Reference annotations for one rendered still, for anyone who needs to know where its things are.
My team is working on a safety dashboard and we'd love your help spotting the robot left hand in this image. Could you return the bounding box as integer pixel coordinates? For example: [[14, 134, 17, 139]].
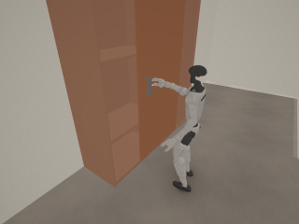
[[160, 138, 176, 152]]

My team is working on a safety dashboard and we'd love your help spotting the robot right upper arm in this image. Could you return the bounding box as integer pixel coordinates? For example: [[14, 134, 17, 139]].
[[179, 83, 204, 96]]

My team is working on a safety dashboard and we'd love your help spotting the robot right forearm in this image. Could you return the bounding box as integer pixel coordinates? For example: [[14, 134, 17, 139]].
[[164, 81, 183, 93]]

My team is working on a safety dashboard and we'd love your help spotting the humanoid robot torso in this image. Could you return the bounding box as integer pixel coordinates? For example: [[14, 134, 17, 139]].
[[185, 89, 206, 138]]

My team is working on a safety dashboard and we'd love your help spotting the robot left upper arm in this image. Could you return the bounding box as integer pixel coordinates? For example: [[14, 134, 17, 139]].
[[185, 92, 197, 127]]

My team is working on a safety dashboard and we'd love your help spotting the robot right hand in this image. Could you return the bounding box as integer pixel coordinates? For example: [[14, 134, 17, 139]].
[[151, 77, 165, 88]]

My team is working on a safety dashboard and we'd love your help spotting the right robot foot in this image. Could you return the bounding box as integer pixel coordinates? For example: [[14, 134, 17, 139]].
[[186, 170, 193, 176]]

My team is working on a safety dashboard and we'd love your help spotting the wardrobe door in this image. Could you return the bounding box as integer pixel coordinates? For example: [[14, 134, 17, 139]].
[[134, 0, 186, 161], [176, 0, 198, 126]]

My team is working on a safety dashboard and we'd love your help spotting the robot left forearm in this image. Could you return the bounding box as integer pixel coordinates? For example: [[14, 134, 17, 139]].
[[172, 119, 194, 143]]

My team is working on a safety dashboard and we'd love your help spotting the handle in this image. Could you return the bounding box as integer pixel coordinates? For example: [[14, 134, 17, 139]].
[[145, 77, 152, 96]]

